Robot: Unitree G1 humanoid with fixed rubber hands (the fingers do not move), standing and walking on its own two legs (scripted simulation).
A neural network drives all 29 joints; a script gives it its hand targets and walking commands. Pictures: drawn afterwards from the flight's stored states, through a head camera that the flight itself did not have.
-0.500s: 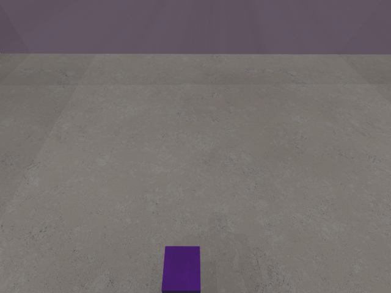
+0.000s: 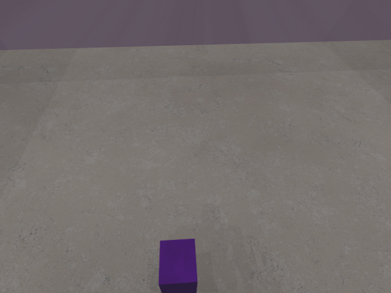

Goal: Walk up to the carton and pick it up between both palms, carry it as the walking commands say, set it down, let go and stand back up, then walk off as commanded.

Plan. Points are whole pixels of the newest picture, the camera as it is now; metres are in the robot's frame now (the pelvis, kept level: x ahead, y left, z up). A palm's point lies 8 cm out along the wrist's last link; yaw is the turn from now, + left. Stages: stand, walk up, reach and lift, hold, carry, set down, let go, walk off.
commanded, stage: walk up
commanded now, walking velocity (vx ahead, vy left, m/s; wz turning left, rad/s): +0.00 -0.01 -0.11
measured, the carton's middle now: (178, 267) +0.38 +0.05 -0.66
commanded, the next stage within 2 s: stand in 0.44 s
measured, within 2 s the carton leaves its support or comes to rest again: neither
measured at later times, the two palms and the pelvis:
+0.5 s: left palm out of the picture +0.03 +0.24 -0.13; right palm out of the picture +0.01 -0.20 -0.14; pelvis +0.00 +0.02 +0.01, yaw -1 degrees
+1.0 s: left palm out of the picture +0.12 +0.25 -0.14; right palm out of the picture +0.11 -0.20 -0.13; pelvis -0.02 +0.01 -0.01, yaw +6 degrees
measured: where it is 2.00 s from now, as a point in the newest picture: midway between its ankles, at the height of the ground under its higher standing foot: outside the picture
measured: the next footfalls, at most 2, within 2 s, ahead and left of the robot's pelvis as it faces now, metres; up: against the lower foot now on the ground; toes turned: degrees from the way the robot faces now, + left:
none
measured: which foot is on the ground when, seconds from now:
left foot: down 0.00-1.00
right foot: down 0.00-1.00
